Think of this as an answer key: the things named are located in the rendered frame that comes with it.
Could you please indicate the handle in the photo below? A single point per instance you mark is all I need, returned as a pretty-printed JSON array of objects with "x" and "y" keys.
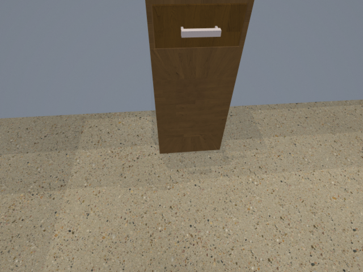
[{"x": 201, "y": 32}]

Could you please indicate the drawer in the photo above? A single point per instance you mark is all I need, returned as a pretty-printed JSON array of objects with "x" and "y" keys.
[{"x": 169, "y": 18}]

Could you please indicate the cabinet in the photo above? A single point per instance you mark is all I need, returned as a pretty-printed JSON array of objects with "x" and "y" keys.
[{"x": 193, "y": 87}]

